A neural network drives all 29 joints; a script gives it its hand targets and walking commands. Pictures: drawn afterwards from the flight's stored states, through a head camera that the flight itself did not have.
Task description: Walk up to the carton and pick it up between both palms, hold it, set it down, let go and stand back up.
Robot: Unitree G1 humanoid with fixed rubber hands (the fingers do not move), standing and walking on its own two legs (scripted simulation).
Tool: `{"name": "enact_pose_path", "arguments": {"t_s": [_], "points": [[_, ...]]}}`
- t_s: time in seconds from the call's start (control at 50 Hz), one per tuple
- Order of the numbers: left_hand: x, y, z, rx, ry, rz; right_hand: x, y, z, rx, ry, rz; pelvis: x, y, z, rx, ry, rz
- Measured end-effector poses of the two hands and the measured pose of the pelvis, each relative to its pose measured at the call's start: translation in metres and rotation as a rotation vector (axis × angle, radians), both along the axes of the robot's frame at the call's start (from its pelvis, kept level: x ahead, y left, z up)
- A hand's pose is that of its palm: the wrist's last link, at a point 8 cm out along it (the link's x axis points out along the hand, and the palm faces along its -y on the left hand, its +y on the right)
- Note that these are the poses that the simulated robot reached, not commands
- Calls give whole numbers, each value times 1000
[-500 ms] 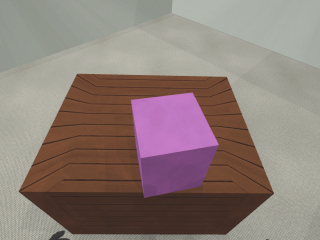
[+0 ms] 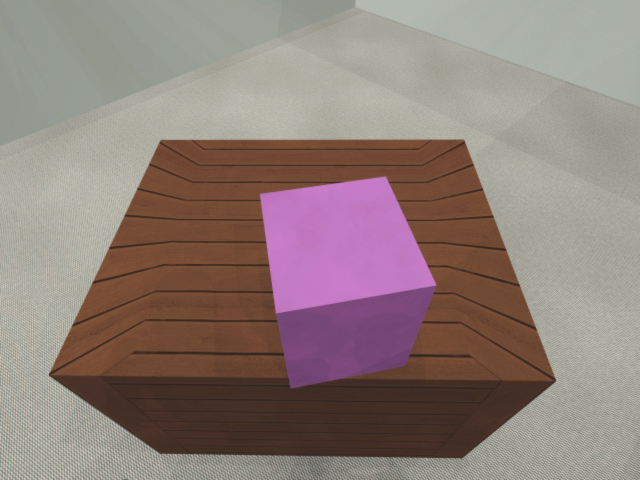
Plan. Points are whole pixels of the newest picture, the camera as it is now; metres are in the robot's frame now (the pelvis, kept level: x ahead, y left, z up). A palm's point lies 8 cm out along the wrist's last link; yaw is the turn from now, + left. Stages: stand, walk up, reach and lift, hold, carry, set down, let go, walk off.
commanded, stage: stand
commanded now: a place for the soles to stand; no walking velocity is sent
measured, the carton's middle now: (337, 285) +0.42 +0.00 -0.06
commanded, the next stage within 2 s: reach and lift in 0.10 s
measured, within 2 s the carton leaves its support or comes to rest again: neither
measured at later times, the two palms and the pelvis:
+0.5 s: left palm (158, 450) +0.17 +0.23 -0.10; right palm (573, 471) +0.17 -0.30 -0.09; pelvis +0.02 -0.01 -0.02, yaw +1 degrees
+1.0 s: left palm (164, 443) +0.18 +0.22 -0.07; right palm (549, 463) +0.18 -0.27 -0.09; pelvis +0.03 -0.02 +0.00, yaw +0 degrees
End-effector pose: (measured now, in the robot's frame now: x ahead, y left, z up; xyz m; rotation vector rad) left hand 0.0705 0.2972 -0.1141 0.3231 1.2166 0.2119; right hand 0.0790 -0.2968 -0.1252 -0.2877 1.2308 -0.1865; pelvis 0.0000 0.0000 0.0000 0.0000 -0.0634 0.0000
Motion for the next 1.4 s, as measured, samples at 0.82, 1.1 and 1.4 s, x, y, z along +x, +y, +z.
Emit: {"name": "enact_pose_path", "arguments": {"t_s": [0.82,1.1,1.4], "points": [[106,-56,40,-44,-351,65,97,26,30,146,-438,123,26,-21,-8,5,-10,12],[102,-92,41,-105,-460,26,94,20,51,131,-532,131,24,-18,-1,7,-33,-15],[105,-117,50,-122,-633,20,99,31,61,212,-639,140,24,-24,-2,10,-19,-23]]}}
